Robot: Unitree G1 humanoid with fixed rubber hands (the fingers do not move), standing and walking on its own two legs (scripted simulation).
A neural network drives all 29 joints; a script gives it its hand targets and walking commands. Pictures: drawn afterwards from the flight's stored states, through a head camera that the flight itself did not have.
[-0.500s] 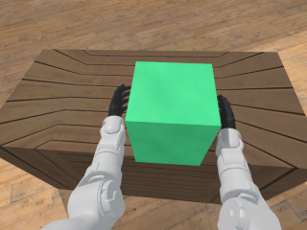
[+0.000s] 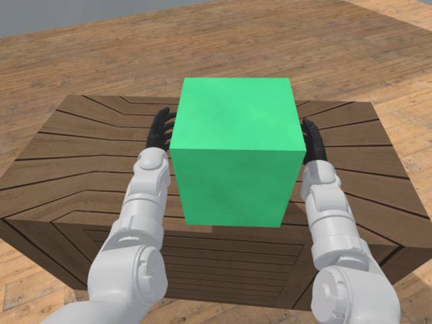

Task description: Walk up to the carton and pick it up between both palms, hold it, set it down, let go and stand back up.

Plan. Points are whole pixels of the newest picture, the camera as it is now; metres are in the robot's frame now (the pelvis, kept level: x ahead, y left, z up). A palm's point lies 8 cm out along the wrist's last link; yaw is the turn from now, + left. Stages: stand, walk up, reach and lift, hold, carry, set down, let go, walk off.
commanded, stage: reach and lift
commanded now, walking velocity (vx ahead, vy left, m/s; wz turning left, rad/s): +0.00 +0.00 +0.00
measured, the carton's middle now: (234, 156) +0.44 -0.02 +0.07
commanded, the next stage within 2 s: hold in 1.96 s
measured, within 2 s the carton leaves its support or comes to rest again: neither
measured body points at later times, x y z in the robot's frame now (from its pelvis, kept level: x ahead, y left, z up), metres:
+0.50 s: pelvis -0.01 -0.01 +0.00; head -0.03 -0.01 +0.45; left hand +0.41 +0.13 +0.17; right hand +0.38 -0.17 +0.14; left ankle -0.02 +0.09 -0.75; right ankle -0.01 -0.11 -0.75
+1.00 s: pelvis -0.03 -0.01 +0.00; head -0.06 -0.01 +0.45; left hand +0.38 +0.12 +0.19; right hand +0.36 -0.19 +0.18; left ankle -0.02 +0.09 -0.75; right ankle -0.01 -0.11 -0.75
